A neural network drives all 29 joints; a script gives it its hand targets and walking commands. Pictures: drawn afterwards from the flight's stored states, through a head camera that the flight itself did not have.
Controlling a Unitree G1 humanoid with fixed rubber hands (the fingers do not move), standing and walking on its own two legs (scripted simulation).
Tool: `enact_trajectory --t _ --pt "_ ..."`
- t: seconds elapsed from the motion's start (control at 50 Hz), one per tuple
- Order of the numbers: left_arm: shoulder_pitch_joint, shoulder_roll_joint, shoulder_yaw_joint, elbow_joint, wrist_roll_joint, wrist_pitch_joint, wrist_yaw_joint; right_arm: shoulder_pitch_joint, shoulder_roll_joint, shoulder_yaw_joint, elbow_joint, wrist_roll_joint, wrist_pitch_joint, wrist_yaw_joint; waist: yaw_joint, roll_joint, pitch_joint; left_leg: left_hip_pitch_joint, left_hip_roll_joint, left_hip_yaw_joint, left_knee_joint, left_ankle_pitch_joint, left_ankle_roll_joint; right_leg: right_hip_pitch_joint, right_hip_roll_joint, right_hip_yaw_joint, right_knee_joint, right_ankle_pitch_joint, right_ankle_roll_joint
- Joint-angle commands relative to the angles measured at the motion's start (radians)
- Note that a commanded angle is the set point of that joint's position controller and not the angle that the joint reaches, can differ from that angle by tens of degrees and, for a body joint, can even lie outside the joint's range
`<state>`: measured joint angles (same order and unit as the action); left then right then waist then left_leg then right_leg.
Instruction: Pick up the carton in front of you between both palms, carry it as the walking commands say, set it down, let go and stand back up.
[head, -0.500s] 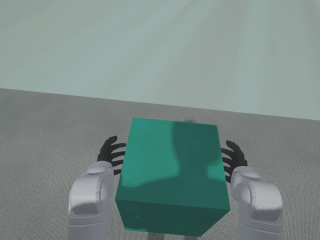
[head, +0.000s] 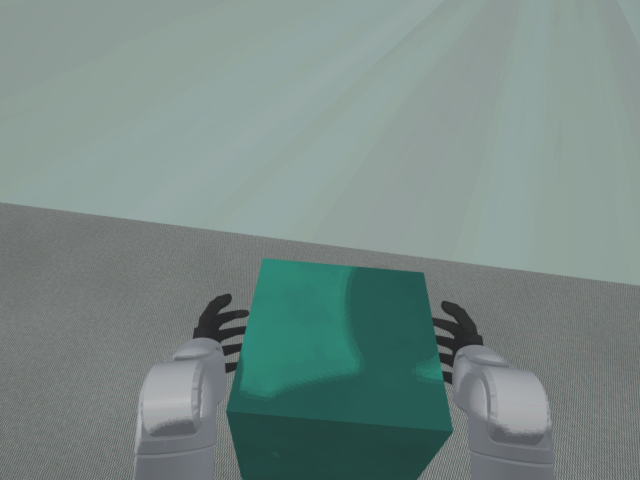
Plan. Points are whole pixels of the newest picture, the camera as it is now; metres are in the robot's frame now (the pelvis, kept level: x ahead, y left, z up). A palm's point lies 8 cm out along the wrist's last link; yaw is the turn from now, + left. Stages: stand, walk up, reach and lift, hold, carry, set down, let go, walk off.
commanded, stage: carry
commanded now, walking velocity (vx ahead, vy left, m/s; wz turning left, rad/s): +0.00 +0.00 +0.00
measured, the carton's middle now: (332, 384) +0.28 +0.00 +0.00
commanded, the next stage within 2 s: hold in 1.58 s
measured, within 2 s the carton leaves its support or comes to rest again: neither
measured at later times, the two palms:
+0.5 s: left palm (198, 386) +0.22 +0.15 +0.09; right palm (475, 397) +0.22 -0.15 +0.09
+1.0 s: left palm (202, 414) +0.22 +0.15 +0.05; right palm (463, 422) +0.21 -0.14 +0.05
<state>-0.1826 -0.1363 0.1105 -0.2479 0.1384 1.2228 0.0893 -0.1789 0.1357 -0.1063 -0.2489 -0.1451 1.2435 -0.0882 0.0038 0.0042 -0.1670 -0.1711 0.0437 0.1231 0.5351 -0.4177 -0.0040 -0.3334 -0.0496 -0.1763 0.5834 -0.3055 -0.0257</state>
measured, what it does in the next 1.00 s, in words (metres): shifts its weight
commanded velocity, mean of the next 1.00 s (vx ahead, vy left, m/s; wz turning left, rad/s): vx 0.00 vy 0.00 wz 0.00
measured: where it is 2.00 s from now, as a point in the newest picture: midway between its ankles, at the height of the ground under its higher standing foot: outside the picture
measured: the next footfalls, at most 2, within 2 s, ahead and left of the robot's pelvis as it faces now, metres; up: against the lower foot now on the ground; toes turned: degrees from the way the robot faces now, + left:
none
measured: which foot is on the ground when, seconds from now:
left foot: down 0.00-1.00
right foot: down 0.00-1.00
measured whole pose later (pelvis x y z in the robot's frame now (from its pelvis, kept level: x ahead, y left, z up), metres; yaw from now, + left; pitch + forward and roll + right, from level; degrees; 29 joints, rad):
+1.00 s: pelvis -0.06 +0.01 +0.00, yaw +0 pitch +1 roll +0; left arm -0.20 -0.14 0.15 0.16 0.26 0.81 0.03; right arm -0.21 0.14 -0.14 0.17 -0.26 0.83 -0.04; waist 0.00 0.00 -0.12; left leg -0.23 0.03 0.14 0.53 -0.32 0.02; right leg -0.36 -0.06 -0.16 0.50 -0.16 -0.03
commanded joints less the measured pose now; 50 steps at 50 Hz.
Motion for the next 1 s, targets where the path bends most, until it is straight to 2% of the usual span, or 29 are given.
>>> enact_trajectory --t 0.0,0.18,0.32,0.46,0.64,0.76,0.98 --pt "-0.47 -0.949 -0.702 -0.066 -0.443 0.002 -0.264 -0.497 0.928 0.697 -0.096 0.444 -0.019 0.264 -0.002 0.019 -0.237 0.044 0.122 -0.073 -0.008 0.693 0.005 0.171 -0.11 0.104 0.006 0.563 -0.012" --pt "-0.454 -0.935 -0.698 -0.059 -0.436 0.007 -0.268 -0.489 0.915 0.698 -0.095 0.439 -0.014 0.264 -0.002 0.001 -0.194 0.006 0.114 -0.073 -0.035 0.523 0.012 0.164 -0.118 0.114 -0.032 0.503 -0.014" --pt "-0.456 -0.934 -0.693 -0.039 -0.429 0.011 -0.27 -0.496 0.917 0.695 -0.077 0.438 -0.009 0.268 -0.002 -0.001 -0.147 -0.032 0.112 -0.081 -0.081 0.364 0.02 0.147 -0.12 0.124 -0.084 0.38 -0.012" --pt "-0.442 -0.949 -0.698 0.016 -0.404 -0.027 -0.278 -0.483 0.937 0.702 -0.018 0.414 -0.048 0.278 -0.002 -0.001 -0.119 -0.06 0.111 -0.087 -0.111 0.269 0.026 0.132 -0.119 0.131 -0.118 0.298 -0.009" --pt "-0.437 -0.946 -0.672 0.08 -0.347 -0.161 -0.288 -0.48 0.927 0.675 0.047 0.357 -0.182 0.284 -0.001 -0.003 -0.121 -0.079 0.109 -0.091 -0.13 0.199 0.032 0.131 -0.117 0.137 -0.142 0.235 -0.007" --pt "-0.4 -0.897 -0.611 0.149 -0.28 -0.259 -0.289 -0.44 0.883 0.614 0.123 0.287 -0.282 0.283 0.001 -0.004 -0.13 -0.085 0.108 -0.091 -0.126 0.192 0.034 0.129 -0.116 0.138 -0.142 0.24 -0.008" --pt "-0.486 -0.897 -0.433 0.394 -0.14 -0.504 -0.301 -0.51 0.892 0.436 0.383 0.142 -0.523 0.294 0.0 -0.005 -0.138 -0.105 0.109 -0.097 -0.131 0.165 0.038 0.127 -0.115 0.143 -0.149 0.22 -0.007"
